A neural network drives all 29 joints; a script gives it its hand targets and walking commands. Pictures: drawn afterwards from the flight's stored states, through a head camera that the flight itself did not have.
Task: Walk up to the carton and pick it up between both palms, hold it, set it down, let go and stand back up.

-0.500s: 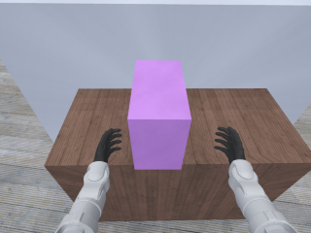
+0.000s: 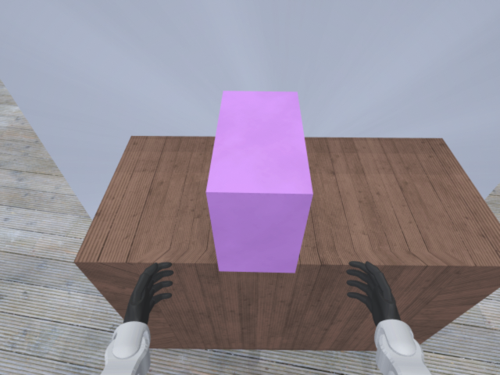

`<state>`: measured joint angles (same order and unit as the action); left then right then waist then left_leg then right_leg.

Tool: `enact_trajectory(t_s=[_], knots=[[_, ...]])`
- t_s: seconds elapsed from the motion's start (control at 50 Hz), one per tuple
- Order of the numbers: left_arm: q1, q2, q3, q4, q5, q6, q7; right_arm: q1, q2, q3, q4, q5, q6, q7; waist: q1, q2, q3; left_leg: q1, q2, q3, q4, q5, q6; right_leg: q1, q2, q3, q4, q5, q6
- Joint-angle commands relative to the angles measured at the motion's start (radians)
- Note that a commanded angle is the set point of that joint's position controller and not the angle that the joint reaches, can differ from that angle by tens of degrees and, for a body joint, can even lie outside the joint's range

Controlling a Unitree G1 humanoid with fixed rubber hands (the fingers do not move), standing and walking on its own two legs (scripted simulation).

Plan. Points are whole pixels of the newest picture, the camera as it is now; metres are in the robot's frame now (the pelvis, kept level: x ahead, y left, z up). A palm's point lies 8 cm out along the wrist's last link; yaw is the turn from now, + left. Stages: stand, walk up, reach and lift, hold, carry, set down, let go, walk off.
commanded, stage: set down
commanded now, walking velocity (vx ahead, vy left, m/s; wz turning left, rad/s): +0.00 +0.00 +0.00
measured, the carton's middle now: (258, 180) +0.51 +0.01 +0.01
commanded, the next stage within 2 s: let go in 0.78 s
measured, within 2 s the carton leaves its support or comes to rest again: neither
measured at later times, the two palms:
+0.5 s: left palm (129, 353) +0.19 +0.23 -0.06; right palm (399, 359) +0.18 -0.20 -0.06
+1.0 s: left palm out of the picture +0.16 +0.23 -0.08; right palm out of the picture +0.14 -0.23 -0.08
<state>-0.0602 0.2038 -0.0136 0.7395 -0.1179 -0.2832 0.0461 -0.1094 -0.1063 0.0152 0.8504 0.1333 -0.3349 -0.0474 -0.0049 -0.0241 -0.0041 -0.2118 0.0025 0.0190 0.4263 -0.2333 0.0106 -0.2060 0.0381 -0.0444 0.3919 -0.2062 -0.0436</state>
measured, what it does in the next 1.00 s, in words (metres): stands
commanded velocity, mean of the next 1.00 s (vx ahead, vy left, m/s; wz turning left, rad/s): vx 0.00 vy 0.00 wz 0.00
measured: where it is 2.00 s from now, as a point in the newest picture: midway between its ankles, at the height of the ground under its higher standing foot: outside the picture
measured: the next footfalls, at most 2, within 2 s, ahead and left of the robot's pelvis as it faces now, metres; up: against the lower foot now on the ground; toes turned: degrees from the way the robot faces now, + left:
none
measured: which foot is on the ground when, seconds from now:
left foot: down 0.00-1.00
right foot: down 0.00-1.00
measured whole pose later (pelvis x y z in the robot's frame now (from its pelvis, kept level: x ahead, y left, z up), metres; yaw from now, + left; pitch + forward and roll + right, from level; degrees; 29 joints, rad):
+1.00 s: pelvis +0.00 +0.00 +0.00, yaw -2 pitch -3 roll +0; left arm 0.19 0.23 -0.02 0.52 -0.02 0.10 0.03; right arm 0.17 -0.17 -0.05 0.74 -0.02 -0.20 0.04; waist 0.01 -0.02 0.08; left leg -0.11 0.01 0.05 0.38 -0.22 0.01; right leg -0.13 0.04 -0.02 0.36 -0.19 -0.04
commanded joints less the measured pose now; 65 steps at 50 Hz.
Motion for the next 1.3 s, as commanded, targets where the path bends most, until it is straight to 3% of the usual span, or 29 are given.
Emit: enact_trajectory(t_s=[0.0, 0.26, 0.52, 0.82, 0.94, 0.96, 1.0, 1.18, 1.24, 1.28], knots=[[-0.092, 0.076, 0.019, -0.179, 0.020, 0.040, -0.011, -0.077, -0.078, -0.005, -0.160, -0.003, 0.002, 0.015, 0.010, 0.040, -0.183, 0.097, 0.012, -0.014, -0.071, 0.251, -0.029, 0.151, -0.042, 0.082, -0.060, 0.197, 0.006], [0.050, 0.088, 0.041, -0.307, 0.070, 0.189, -0.019, 0.096, -0.111, -0.024, -0.266, -0.052, 0.050, 0.033, 0.032, 0.021, -0.106, 0.142, 0.011, 0.025, -0.104, 0.244, -0.019, 0.153, -0.045, 0.074, -0.089, 0.220, 0.015], [0.151, 0.088, 0.037, -0.329, 0.096, 0.278, -0.022, 0.190, -0.137, -0.045, -0.241, -0.089, 0.087, 0.054, 0.031, 0.041, -0.061, 0.201, 0.021, 0.026, -0.091, 0.301, -0.032, 0.093, -0.028, 0.046, -0.118, 0.148, 0.001], [0.171, 0.108, 0.037, -0.332, 0.106, 0.360, -0.019, 0.218, -0.177, -0.088, -0.204, -0.146, 0.113, 0.073, 0.012, 0.035, -0.033, 0.168, 0.027, 0.033, -0.085, 0.228, -0.027, 0.079, -0.030, 0.034, -0.093, 0.115, 0.005], [0.167, 0.115, 0.025, -0.349, 0.093, 0.351, -0.002, 0.223, -0.165, -0.089, -0.208, -0.146, 0.094, 0.084, 0.009, 0.009, -0.049, 0.143, 0.025, 0.041, -0.082, 0.181, -0.018, 0.087, -0.040, 0.050, -0.079, 0.146, 0.008], [0.179, 0.113, 0.030, -0.311, 0.091, 0.352, -0.013, 0.226, -0.145, -0.074, -0.236, -0.143, 0.097, 0.079, 0.018, -0.048, -0.070, 0.126, 0.019, 0.040, -0.075, 0.173, -0.011, 0.095, -0.056, 0.067, -0.087, 0.160, 0.028], [0.176, 0.131, 0.050, -0.310, 0.099, 0.361, -0.024, 0.239, -0.138, -0.059, -0.237, -0.142, 0.102, 0.077, 0.034, -0.035, -0.082, 0.139, 0.007, 0.045, -0.075, 0.157, -0.011, 0.097, -0.066, 0.079, -0.090, 0.174, 0.033], [0.161, 0.114, 0.047, -0.325, 0.123, 0.396, -0.017, 0.233, -0.151, -0.081, -0.223, -0.143, 0.128, 0.074, 0.018, 0.048, 0.011, 0.157, 0.022, 0.051, -0.087, 0.154, -0.019, 0.039, -0.056, 0.061, -0.111, 0.064, 0.017], [0.151, 0.118, 0.050, -0.328, 0.119, 0.391, -0.015, 0.231, -0.157, -0.083, -0.246, -0.152, 0.131, 0.078, 0.027, 0.019, -0.011, 0.141, 0.022, 0.050, -0.077, 0.148, -0.020, 0.041, -0.051, 0.063, -0.094, 0.073, 0.020], [0.153, 0.117, 0.047, -0.335, 0.122, 0.390, -0.016, 0.242, -0.165, -0.082, -0.237, -0.149, 0.140, 0.079, 0.026, 0.039, -0.007, 0.138, 0.024, 0.049, -0.081, 0.151, -0.025, 0.047, -0.047, 0.058, -0.092, 0.070, 0.017]])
